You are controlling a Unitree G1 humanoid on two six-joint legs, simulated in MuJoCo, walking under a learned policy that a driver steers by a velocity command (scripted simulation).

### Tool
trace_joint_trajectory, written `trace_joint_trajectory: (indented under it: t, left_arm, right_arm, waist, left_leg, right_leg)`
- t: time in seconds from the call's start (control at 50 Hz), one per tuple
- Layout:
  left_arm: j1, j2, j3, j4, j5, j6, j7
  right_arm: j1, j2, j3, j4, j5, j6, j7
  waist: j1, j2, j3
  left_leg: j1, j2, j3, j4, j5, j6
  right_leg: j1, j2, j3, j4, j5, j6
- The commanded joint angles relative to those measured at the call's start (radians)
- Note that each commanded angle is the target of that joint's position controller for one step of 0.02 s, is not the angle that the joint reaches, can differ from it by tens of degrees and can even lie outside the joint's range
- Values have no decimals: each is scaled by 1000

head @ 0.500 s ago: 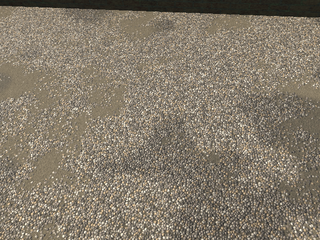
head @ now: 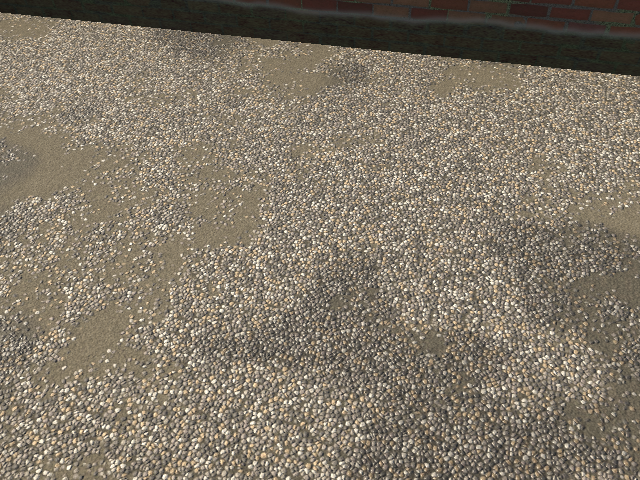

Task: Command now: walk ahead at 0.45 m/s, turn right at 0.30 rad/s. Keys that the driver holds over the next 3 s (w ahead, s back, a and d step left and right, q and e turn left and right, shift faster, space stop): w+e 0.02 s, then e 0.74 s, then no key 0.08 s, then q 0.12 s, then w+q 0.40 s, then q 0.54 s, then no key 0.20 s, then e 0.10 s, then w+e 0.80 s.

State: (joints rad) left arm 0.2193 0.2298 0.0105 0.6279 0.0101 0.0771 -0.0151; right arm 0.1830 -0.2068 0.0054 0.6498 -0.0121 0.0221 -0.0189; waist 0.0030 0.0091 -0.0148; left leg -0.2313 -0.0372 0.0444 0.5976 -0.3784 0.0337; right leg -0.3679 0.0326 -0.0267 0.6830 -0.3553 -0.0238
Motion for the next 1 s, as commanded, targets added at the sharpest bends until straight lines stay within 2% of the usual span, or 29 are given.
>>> trace_joint_trajectory:
  t: [0.02,0.04,0.06,0.1,0.14,0.24,0.26,0.34,0.38,0.42,0.44,0.46,0.48,0.52,0.56,0.58,0.62,0.64,0.68,0.74,0.78,0.8,0.82,0.84,0.86,0.9,0.94,0.98,1.0]
  left_arm:
    - [101,26,6,-30,17,-19,-3]
    - [127,166,47,-36,-7,-27,3]
    - [190,201,64,-35,-18,-31,1]
    - [122,161,54,-69,-9,-31,29]
    - [61,133,45,-71,-16,-33,42]
    - [11,132,39,-64,-15,-31,27]
    - [16,148,43,-65,-9,-22,27]
    - [-23,173,57,-83,10,12,28]
    - [-69,180,60,-100,13,20,26]
    - [-111,149,51,-122,-15,18,27]
    - [-136,83,35,-152,-41,17,23]
    - [-97,133,50,-133,-20,16,27]
    - [-101,188,72,-113,-4,10,29]
    - [-80,194,82,-98,-9,11,28]
    - [-70,187,83,-85,-16,25,26]
    - [20,174,69,-80,-42,34,49]
    - [-25,166,56,-94,-42,40,73]
    - [-55,120,35,-119,-46,42,78]
    - [-97,98,12,-153,-52,35,73]
    - [-63,136,16,-153,-54,20,55]
    - [23,147,26,-127,-42,16,37]
    - [53,141,26,-119,-20,16,36]
    - [108,144,23,-121,7,22,37]
    - [96,254,49,-126,26,25,36]
    - [68,258,48,-145,36,12,35]
    - [-64,132,-1,-145,46,-23,36]
    - [-88,53,-26,-103,18,-42,19]
    - [-76,33,-30,-75,9,-50,6]
    - [-54,87,-5,-59,2,-60,21]
  right_arm:
    - [-68,-101,-39,-74,5,-1,-15]
    - [-105,-76,-25,-140,1,3,-10]
    - [-156,-145,-45,-154,-6,8,-17]
    - [-154,-164,-52,-128,-4,2,-27]
    - [-127,-161,-53,-111,-2,5,-26]
    - [-103,-128,-43,-70,-15,42,-28]
    - [-111,-115,-36,-66,-23,47,-18]
    - [-147,-113,-26,-93,-7,42,-7]
    - [-82,-111,-21,-84,-22,36,-7]
    - [56,-97,-17,-53,-38,20,-17]
    - [48,-179,-39,-67,-39,15,-20]
    - [42,-202,-43,-85,-35,11,-17]
    - [68,-189,-41,-85,-26,4,-16]
    - [10,-163,-33,-94,-19,-8,-20]
    - [-29,-153,-31,-98,-23,-15,-15]
    - [-57,-202,-47,-109,-45,1,-18]
    - [-63,-176,-43,-102,-22,15,-23]
    - [-35,-174,-50,-82,-10,34,-30]
    - [8,-202,-69,-56,-13,64,-36]
    - [40,-253,-97,-25,-1,85,-34]
    - [10,-234,-90,-28,19,78,-22]
    - [16,-225,-87,-14,24,70,-18]
    - [-14,-205,-82,-12,24,65,-12]
    - [-67,-129,-57,-53,19,45,-9]
    - [-133,-172,-66,-78,17,26,-4]
    - [-11,-161,-68,-19,28,30,6]
    - [105,-146,-64,48,15,48,-2]
    - [119,-134,-47,47,18,56,-11]
    - [3,-116,-45,-2,11,69,17]
  waist:
    - [51,-30,-44]
    - [69,-311,-29]
    - [124,-301,-6]
    - [80,-141,-22]
    - [21,-90,-43]
    - [-13,-48,-24]
    - [7,-81,-46]
    - [25,-106,-39]
    - [9,-112,-58]
    - [-30,-45,-97]
    - [-40,209,-116]
    - [-56,252,-103]
    - [-48,159,-86]
    - [22,58,-91]
    - [55,84,-82]
    - [72,107,-37]
    - [53,67,1]
    - [29,76,-26]
    - [-13,93,-32]
    - [-40,134,-46]
    - [-9,132,-57]
    - [4,109,-48]
    - [31,32,-41]
    - [28,-253,-2]
    - [62,-228,35]
    - [-34,-162,-11]
    - [-58,-144,-54]
    - [-55,-155,-65]
    - [-12,-139,-69]
  left_leg:
    - [-216,140,-98,64,104,39]
    - [-416,-6,40,273,-78,-35]
    - [-560,-23,-47,408,-218,-48]
    - [-531,7,-112,556,-150,-81]
    - [-454,46,-122,494,-55,-105]
    - [-255,15,-83,204,88,-103]
    - [-228,-10,-59,214,85,-94]
    - [-184,-20,-85,75,62,-80]
    - [-89,-16,-97,-41,77,-59]
    - [239,79,-120,-186,171,-11]
    - [327,246,-321,-218,249,66]
    - [235,378,-465,-261,415,180]
    - [163,391,-478,-252,559,247]
    - [61,344,-344,-262,616,243]
    - [28,290,-249,-258,605,213]
    - [-12,312,-263,-311,430,236]
    - [-40,288,-226,-360,225,227]
    - [31,277,-219,-356,161,226]
    - [80,288,-186,-357,117,227]
    - [94,296,-156,-358,31,215]
    - [22,279,-129,-322,-60,166]
    - [-32,251,-102,-284,-63,122]
    - [-134,194,-41,-130,-40,54]
    - [-287,32,74,79,-97,-33]
    - [-364,35,-45,284,-162,-51]
    - [-306,55,-142,437,-125,-66]
    - [-216,56,-164,412,-80,-70]
    - [-129,67,-150,266,-60,-76]
    - [-128,-4,-67,168,-48,-76]
  right_leg:
    - [326,-27,102,-173,64,-60]
    - [353,-206,442,-270,78,-159]
    - [358,-295,662,-336,129,-244]
    - [287,-303,573,-300,454,-299]
    - [231,-239,473,-315,527,-259]
    - [108,-117,318,-295,645,-163]
    - [113,-105,338,-296,617,-142]
    - [99,-106,424,-314,323,-152]
    - [87,-105,480,-293,269,-144]
    - [-106,-71,463,-208,28,-77]
    - [-268,53,297,-29,-210,-12]
    - [-271,117,170,208,-321,25]
    - [-268,105,166,378,-280,51]
    - [-228,85,195,507,-163,77]
    - [-200,69,163,495,-113,87]
    - [-167,21,151,558,-127,95]
    - [-163,-16,119,448,-84,99]
    - [-167,-36,103,365,-80,100]
    - [-140,-62,77,198,-105,81]
    - [-49,-57,2,-18,-83,36]
    - [70,-36,-44,-151,17,-11]
    - [134,-30,-26,-217,61,-36]
    - [217,-101,101,-293,113,-75]
    - [168,-270,425,-426,-4,-178]
    - [110,-357,516,-488,-49,-246]
    - [84,-287,333,-442,76,-197]
    - [95,-225,199,-376,255,-143]
    - [108,-205,155,-363,242,-134]
    - [126,-182,114,-350,264,-104]
